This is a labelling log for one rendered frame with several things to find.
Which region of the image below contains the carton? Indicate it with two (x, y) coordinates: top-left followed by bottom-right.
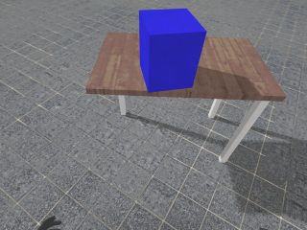
(139, 9), (207, 93)

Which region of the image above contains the table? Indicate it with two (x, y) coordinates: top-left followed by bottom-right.
(85, 32), (287, 163)

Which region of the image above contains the left robot hand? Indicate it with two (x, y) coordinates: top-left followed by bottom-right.
(37, 216), (61, 230)

